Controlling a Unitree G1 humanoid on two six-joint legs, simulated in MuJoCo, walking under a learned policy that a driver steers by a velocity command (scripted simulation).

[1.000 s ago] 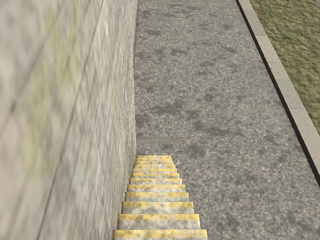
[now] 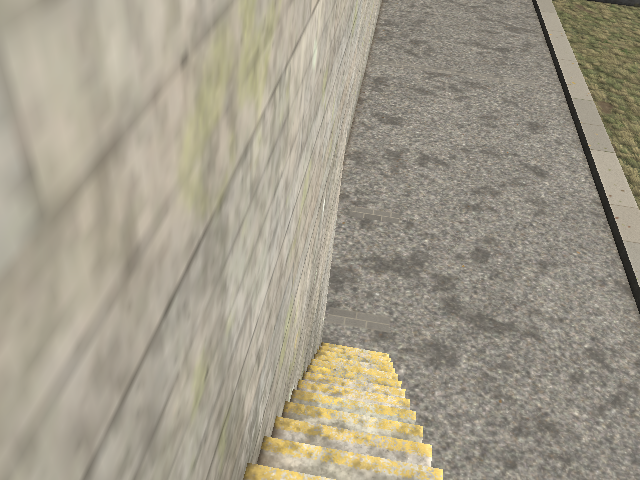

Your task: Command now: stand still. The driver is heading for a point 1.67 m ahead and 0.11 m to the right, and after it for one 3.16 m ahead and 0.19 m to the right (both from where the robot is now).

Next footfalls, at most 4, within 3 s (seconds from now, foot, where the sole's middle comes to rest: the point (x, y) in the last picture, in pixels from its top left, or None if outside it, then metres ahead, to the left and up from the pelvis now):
0.04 right None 0.08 -0.10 -0.48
0.60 left None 0.05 0.06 -0.31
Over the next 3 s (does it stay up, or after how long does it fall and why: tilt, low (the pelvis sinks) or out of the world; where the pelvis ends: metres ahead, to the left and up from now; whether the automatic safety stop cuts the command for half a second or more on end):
falls after 1.98 s (tilt)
